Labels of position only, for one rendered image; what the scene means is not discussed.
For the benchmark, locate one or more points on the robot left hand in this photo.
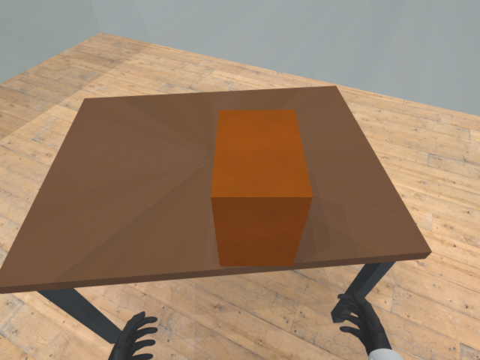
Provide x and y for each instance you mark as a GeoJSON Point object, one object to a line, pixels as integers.
{"type": "Point", "coordinates": [126, 346]}

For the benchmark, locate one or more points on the table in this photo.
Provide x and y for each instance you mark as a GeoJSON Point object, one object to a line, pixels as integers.
{"type": "Point", "coordinates": [128, 199]}

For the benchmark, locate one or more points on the robot right hand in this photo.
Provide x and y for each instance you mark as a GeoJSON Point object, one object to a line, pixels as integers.
{"type": "Point", "coordinates": [371, 332]}

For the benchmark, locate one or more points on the carton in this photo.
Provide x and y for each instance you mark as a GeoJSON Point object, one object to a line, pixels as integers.
{"type": "Point", "coordinates": [261, 192]}

